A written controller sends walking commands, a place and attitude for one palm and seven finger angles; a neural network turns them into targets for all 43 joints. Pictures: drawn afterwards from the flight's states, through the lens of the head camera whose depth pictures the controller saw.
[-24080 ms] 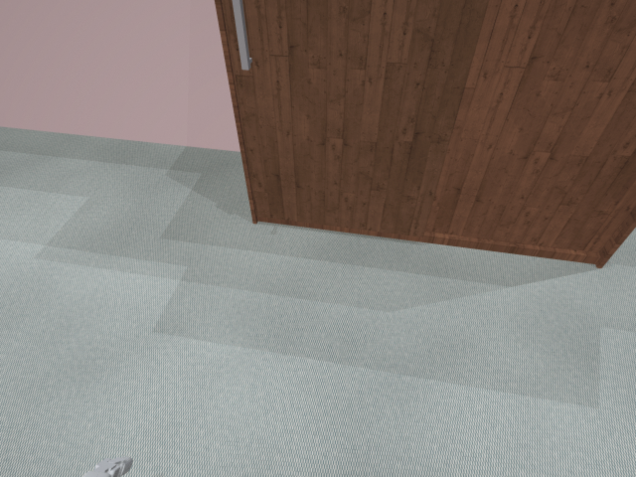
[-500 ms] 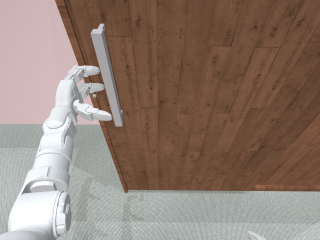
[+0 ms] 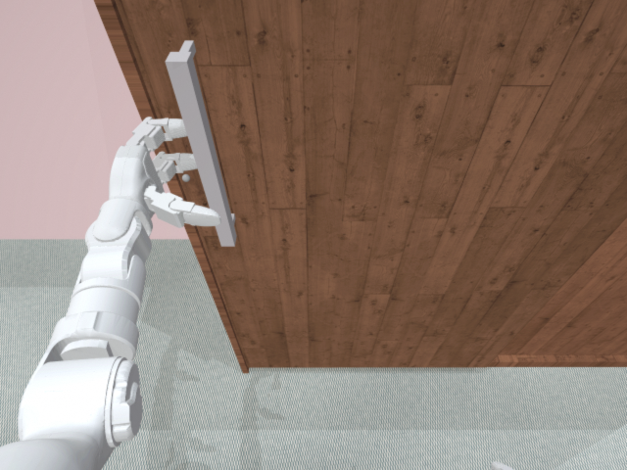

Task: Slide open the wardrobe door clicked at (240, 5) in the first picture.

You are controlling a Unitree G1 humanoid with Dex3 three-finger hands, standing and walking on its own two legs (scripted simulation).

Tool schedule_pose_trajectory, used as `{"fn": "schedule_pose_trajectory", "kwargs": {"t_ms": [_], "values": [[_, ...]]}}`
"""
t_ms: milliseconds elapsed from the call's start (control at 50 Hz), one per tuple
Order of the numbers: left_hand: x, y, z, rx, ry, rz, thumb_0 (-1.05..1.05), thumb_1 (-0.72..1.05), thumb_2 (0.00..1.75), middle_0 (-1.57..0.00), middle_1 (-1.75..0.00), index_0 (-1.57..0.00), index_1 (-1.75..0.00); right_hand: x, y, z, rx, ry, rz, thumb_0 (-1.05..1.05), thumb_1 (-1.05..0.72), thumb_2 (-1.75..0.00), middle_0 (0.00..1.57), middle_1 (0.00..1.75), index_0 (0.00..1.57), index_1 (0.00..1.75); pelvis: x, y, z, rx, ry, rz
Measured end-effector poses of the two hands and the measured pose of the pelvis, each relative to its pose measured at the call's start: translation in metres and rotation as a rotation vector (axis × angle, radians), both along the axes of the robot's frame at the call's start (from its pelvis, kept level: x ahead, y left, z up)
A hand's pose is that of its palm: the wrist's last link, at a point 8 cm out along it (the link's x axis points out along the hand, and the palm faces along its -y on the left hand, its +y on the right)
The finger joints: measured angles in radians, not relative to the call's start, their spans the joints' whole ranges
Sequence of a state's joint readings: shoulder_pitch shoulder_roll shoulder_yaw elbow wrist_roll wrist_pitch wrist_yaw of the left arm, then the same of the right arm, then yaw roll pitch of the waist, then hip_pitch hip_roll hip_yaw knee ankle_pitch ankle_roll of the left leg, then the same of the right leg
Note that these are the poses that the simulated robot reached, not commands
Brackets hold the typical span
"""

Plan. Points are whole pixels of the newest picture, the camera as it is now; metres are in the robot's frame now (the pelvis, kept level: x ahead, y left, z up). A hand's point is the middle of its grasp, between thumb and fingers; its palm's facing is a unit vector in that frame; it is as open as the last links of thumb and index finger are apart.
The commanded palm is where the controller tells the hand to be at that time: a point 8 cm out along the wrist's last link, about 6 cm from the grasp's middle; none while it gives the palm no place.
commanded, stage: slide the fingers in behind the handle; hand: left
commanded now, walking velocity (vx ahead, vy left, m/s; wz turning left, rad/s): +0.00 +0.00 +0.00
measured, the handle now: (212, 160) +0.49 +0.15 +0.14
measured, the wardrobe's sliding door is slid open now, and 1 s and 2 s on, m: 0.00 0.00 0.00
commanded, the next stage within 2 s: grip the handle and tug to test in 1.90 s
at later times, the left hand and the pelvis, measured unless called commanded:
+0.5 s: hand (182, 185) +0.43 +0.17 +0.15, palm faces +0.00 -1.00 +0.01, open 13.9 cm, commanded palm +0.40 +0.22 +0.15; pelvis +0.00 +0.00 +0.00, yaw -1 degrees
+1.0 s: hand (202, 183) +0.43 +0.15 +0.15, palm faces -0.01 -1.00 +0.02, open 14.0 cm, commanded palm +0.41 +0.20 +0.15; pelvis -0.01 +0.01 +0.00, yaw +0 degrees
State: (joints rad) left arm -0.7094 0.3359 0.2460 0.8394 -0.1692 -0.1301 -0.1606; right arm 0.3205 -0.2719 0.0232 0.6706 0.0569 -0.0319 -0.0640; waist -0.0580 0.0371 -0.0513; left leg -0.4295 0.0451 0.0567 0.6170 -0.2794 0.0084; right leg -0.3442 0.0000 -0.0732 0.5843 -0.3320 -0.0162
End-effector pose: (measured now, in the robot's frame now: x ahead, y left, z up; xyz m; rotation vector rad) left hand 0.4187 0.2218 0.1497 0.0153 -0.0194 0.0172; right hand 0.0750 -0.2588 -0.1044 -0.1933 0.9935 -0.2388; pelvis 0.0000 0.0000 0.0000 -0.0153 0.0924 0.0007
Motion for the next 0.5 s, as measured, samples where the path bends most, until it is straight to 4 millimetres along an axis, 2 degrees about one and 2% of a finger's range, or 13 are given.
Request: {"fn": "schedule_pose_trajectory", "kwargs": {"t_ms": [260, 400, 500], "values": [[0.003, 0.004, -0.001, -0.018, 0.002, -0.008, -0.01, -0.5, 0.3, -0.35, -1.23, -0.34, -1.22, -0.011, -0.002, -0.002, -0.007, 0.026, -0.005, 0.01, -0.9, -0.9, 0.2, 0.3, 0.2, 0.3, -0.004, -0.001, -0.001, -0.002, 0.011, 0.002], [-0.003, 0.004, -0.002, -0.022, -0.015, -0.01, -0.01, -0.5, 0.3, -0.32, -1.21, -0.31, -1.21, -0.013, -0.002, 0.0, -0.005, 0.015, -0.018, 0.01, -0.9, -0.9, 0.2, 0.3, 0.2, 0.3, -0.003, 0.001, -0.001, -0.001, 0.007, -0.006], [-0.013, 0.002, -0.001, -0.022, -0.029, -0.016, -0.01, -0.5, 0.3, -0.3, -1.2, -0.31, -1.2, -0.006, 0.001, 0.002, 0.002, -0.01, -0.015, 0.01, -0.9, -0.9, 0.2, 0.3, 0.2, 0.3, -0.001, 0.002, 0.0, -0.002, -0.005, -0.009]]}}
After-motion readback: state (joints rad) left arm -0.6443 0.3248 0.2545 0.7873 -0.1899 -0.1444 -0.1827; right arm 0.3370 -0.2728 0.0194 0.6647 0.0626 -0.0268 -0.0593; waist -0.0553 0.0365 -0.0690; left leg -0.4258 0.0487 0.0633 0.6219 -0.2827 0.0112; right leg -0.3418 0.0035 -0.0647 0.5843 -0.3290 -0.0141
